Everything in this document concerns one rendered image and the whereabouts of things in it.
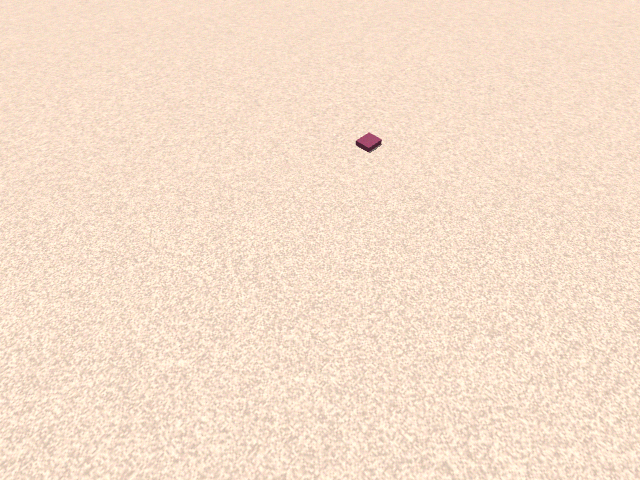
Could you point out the small box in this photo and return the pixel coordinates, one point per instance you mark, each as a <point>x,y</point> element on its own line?
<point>368,142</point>

